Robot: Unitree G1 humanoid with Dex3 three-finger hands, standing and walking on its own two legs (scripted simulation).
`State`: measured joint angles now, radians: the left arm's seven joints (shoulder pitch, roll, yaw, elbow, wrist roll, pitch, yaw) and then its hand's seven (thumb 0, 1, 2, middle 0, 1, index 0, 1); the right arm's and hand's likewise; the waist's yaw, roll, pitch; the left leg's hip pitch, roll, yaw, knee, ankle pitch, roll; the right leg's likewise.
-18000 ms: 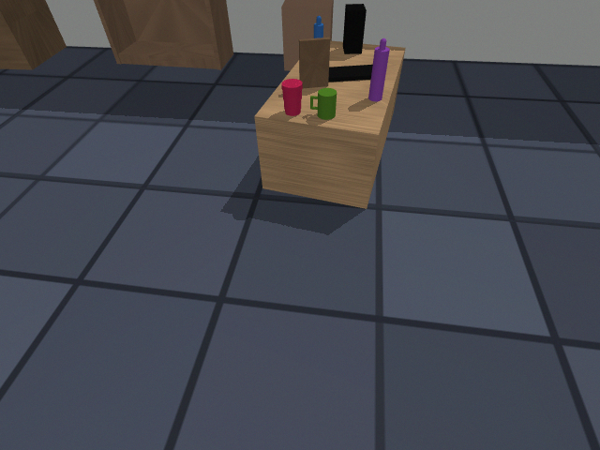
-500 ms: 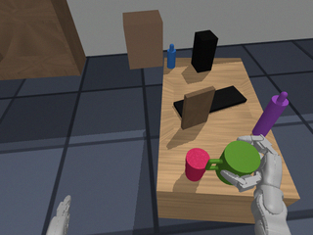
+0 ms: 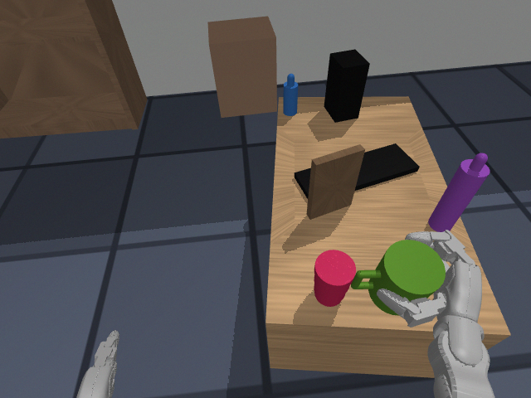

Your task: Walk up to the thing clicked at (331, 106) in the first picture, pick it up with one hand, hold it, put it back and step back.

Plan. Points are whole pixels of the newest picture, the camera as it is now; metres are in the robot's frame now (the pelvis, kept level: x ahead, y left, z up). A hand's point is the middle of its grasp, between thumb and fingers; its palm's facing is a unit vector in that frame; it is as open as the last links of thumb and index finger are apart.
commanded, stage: hold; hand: right
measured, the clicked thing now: (391, 279) +0.33 -0.16 +0.01
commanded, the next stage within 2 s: crouch in 1.06 s
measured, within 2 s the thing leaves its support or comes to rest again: neither
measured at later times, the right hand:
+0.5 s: hand (412, 271) +0.33 -0.18 +0.03, palm faces +0.27 +0.96 +0.01, open 11.2 cm
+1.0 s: hand (410, 276) +0.32 -0.18 +0.03, palm faces +0.26 +0.96 +0.00, open 11.2 cm
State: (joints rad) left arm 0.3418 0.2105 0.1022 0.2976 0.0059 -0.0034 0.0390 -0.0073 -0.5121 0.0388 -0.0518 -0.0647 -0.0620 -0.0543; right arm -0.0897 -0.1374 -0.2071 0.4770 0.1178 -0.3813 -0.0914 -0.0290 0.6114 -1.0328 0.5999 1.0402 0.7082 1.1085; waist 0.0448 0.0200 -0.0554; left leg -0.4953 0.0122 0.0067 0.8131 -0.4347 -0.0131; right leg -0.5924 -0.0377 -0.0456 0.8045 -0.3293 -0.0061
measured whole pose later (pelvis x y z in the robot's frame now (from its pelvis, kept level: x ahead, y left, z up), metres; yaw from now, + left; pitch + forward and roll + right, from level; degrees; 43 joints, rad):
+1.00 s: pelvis +0.00 +0.00 +0.00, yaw +0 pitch +7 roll +1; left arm 0.34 0.21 0.11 0.29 0.01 -0.01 0.03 -0.01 -0.51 0.04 -0.05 -0.06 -0.06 -0.05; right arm -0.07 -0.13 -0.19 0.46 0.11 -0.37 -0.10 -0.03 0.61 -1.03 0.60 1.05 0.70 1.11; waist 0.05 0.01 -0.07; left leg -0.50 0.01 0.01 0.82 -0.44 -0.02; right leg -0.60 -0.04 -0.04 0.82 -0.34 -0.01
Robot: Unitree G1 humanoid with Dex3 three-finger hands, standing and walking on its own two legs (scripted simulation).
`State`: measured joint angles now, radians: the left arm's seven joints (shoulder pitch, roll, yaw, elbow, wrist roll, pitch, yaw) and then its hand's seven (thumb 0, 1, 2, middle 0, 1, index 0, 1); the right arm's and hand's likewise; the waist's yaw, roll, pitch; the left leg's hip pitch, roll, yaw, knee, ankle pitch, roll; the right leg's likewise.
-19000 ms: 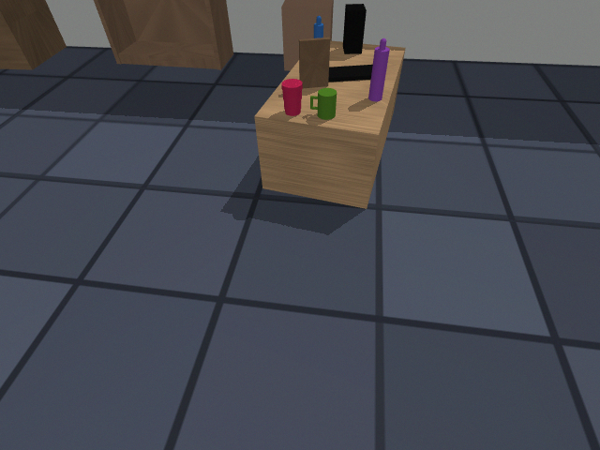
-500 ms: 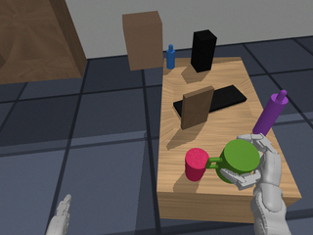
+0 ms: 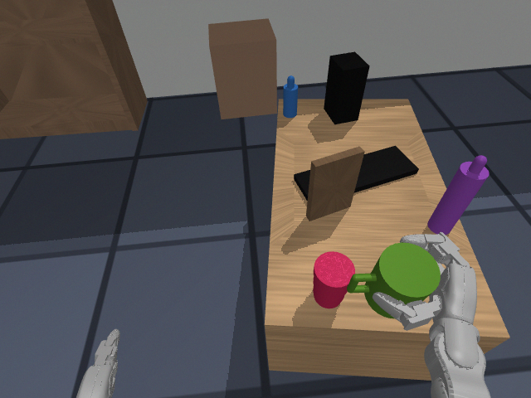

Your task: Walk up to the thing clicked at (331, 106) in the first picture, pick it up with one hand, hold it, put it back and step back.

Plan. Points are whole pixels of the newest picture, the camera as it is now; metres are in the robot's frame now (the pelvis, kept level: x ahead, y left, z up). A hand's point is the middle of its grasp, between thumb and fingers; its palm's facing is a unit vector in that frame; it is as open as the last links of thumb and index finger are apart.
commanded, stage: hold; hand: right
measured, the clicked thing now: (387, 282) +0.32 -0.15 +0.01
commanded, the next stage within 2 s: crouch in 0.06 s
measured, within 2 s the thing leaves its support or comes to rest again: neither
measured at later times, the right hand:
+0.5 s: hand (413, 282) +0.34 -0.20 -0.02, palm faces +0.33 +0.94 -0.01, open 11.2 cm
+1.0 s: hand (409, 272) +0.41 -0.24 -0.11, palm faces +0.33 +0.94 +0.01, open 11.2 cm
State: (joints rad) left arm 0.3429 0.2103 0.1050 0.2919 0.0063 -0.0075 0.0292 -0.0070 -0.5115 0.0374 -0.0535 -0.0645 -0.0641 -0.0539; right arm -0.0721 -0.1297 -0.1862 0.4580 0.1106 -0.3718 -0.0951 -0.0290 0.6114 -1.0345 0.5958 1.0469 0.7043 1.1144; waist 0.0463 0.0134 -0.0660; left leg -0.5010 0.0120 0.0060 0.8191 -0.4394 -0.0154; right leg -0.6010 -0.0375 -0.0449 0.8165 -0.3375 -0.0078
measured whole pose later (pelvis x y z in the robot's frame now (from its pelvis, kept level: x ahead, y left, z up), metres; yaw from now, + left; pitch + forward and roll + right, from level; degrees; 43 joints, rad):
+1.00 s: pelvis -0.02 -0.01 -0.07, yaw +2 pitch +22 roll +4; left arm 0.39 0.24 0.08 -0.02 0.09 -0.01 -0.05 -0.01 -0.50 0.05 -0.05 -0.06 -0.06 -0.05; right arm -0.49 -0.38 -0.51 1.06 0.05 -0.64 -0.03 -0.03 0.61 -1.03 0.61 1.03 0.72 1.10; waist 0.21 0.05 -0.13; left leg -1.02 -0.03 0.03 1.19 -0.55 -0.02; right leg -1.16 -0.08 0.00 1.24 -0.47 -0.02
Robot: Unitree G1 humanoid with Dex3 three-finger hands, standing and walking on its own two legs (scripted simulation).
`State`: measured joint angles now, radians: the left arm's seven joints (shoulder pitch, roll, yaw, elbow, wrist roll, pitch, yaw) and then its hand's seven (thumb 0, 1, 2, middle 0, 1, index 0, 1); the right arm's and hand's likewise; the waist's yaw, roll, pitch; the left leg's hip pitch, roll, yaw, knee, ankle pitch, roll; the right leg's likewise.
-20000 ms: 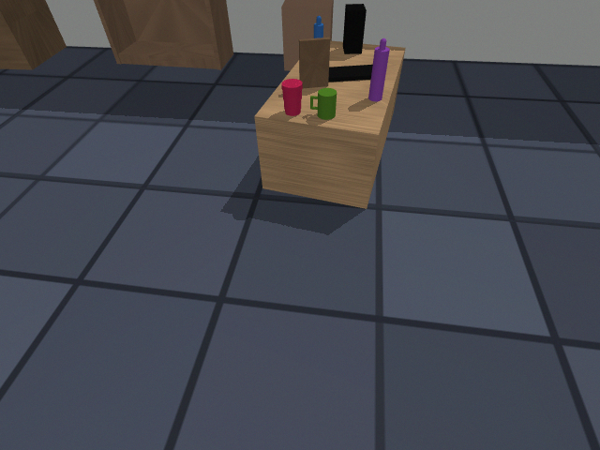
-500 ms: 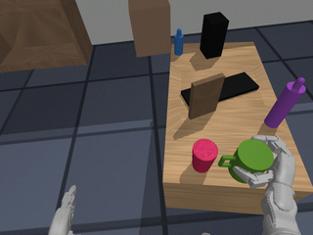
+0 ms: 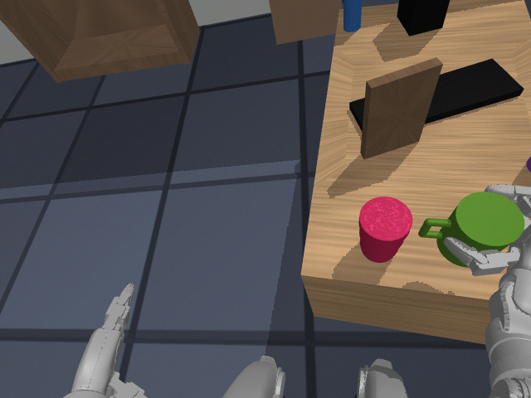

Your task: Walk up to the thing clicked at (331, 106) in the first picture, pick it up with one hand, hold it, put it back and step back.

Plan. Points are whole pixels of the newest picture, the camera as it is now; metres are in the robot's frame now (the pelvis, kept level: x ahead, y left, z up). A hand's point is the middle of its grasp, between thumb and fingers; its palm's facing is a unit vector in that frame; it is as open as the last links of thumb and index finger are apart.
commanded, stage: crouch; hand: right
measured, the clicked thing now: (462, 231) +0.42 -0.21 -0.05
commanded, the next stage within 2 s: lower in 0.32 s
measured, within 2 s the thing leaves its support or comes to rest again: rests again in 1.30 s
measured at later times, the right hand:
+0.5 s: hand (487, 222) +0.45 -0.26 -0.07, palm faces +0.38 +0.93 +0.00, open 11.2 cm
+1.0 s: hand (476, 238) +0.45 -0.26 -0.13, palm faces +0.36 +0.93 +0.01, open 11.2 cm
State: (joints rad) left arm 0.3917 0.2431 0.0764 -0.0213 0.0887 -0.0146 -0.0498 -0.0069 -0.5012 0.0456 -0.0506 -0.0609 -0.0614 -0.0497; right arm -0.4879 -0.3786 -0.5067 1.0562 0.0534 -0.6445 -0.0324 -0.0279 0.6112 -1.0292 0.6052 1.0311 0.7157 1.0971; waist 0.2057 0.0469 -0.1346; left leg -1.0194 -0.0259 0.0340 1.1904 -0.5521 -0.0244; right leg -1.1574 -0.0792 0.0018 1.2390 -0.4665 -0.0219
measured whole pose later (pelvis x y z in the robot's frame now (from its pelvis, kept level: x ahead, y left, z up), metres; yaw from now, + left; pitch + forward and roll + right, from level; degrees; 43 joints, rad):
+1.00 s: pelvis -0.02 +0.01 -0.07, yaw +3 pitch +29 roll +9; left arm 0.44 0.30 0.08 -0.28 0.11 -0.03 -0.07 -0.01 -0.54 0.07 -0.06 -0.05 -0.05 -0.06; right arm -0.58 -0.59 -0.68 1.13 0.00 -0.65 0.06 -0.03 0.61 -1.03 0.60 1.04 0.71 1.10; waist 0.32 0.06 -0.16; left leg -1.34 -0.07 0.11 1.45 -0.63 0.00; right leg -1.52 -0.11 0.10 1.53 -0.54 0.00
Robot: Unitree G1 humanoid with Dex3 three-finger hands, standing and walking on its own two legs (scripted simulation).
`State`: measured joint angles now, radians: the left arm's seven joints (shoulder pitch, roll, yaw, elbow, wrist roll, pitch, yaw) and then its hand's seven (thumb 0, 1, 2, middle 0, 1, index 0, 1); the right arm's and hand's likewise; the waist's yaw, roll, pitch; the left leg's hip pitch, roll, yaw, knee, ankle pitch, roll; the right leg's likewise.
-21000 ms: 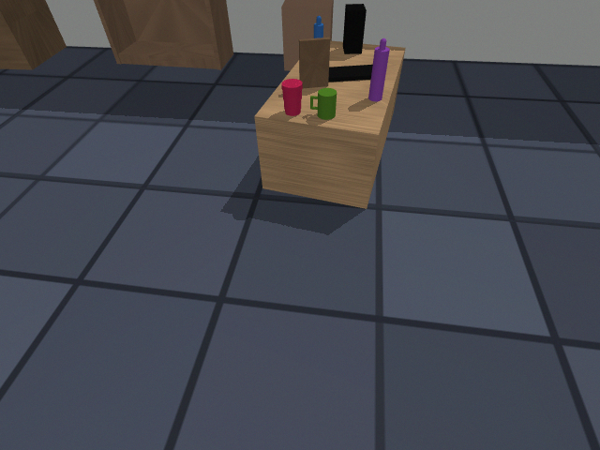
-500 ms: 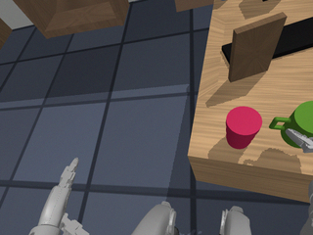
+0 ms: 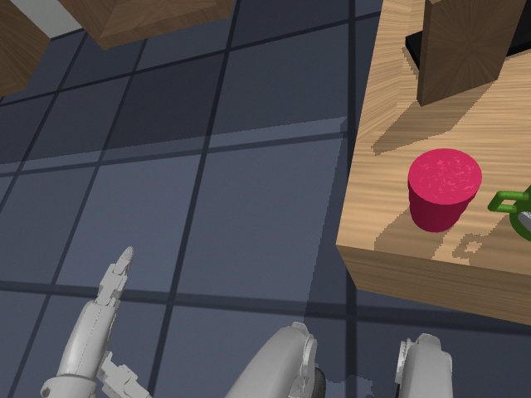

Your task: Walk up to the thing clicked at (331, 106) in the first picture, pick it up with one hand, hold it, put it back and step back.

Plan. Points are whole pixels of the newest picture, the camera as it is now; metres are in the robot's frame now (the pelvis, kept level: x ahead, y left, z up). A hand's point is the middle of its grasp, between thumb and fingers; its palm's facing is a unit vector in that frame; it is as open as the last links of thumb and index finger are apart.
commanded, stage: lower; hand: right
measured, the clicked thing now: out of the picture +0.46 -0.27 -0.09
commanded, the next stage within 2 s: loosen in 0.40 s
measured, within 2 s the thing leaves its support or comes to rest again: rests again in 0.30 s
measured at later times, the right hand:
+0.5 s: hand out of the picture +0.46 -0.30 -0.09, palm faces +0.39 +0.92 +0.02, open 11.2 cm
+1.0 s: hand out of the picture +0.47 -0.30 -0.09, palm faces +0.40 +0.92 +0.02, open 12.3 cm
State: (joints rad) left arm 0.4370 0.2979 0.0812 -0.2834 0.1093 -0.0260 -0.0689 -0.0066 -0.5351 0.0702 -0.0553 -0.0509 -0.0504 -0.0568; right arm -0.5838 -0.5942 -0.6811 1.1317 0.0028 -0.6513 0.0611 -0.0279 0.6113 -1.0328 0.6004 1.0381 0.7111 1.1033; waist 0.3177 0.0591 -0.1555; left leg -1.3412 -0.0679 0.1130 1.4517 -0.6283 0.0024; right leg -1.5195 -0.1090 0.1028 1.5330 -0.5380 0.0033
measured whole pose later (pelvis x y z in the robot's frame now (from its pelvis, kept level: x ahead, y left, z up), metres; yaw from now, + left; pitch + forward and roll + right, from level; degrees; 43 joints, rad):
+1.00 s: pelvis -0.01 +0.00 -0.03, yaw +1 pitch +30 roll +9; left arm 0.50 0.35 0.17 -0.44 0.08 -0.07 -0.08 -0.01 -0.52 0.05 -0.06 -0.06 -0.07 -0.06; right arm -0.62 -0.66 -0.72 1.11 0.02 -0.62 0.08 -0.01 0.49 -0.48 0.73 0.65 0.76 0.66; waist 0.34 0.05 -0.15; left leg -1.46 -0.07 0.11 1.57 -0.65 0.00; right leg -1.64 -0.11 0.11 1.64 -0.55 0.00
